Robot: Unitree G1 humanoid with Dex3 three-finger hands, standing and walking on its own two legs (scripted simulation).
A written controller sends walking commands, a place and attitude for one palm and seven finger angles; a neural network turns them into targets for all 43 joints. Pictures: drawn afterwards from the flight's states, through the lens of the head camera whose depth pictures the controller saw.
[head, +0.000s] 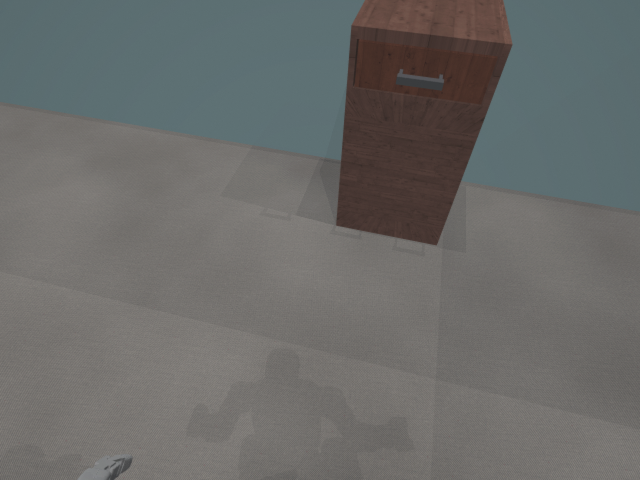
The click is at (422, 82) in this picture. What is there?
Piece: drawer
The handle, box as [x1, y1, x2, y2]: [396, 69, 443, 90]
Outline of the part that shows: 397,74 397,84 441,90 443,83 441,74 439,75 438,79 403,74 402,69 400,69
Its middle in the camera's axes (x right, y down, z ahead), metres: +0.29 -0.47 +1.14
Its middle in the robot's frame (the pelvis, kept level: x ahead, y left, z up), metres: +1.18 -0.24 -0.05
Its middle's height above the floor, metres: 0.72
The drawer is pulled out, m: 0.00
